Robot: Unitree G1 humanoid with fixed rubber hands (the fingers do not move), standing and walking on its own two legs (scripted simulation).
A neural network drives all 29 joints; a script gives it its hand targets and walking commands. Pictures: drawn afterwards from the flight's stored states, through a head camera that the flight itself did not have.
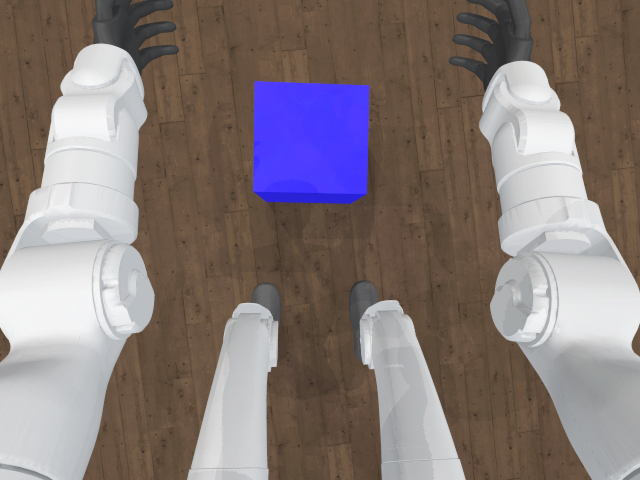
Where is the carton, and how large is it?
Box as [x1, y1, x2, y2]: [253, 81, 368, 203]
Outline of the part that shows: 255,81 253,191 266,201 350,203 366,193 368,85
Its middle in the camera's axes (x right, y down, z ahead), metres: -0.02 -0.20 +0.83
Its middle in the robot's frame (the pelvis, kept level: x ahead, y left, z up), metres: +0.53 +0.01 -0.52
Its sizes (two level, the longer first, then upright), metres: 0.210 0.200 0.250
